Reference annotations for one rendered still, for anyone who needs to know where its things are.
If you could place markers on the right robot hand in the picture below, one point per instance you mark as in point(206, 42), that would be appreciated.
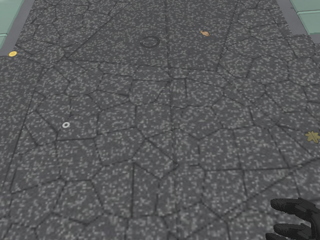
point(301, 208)

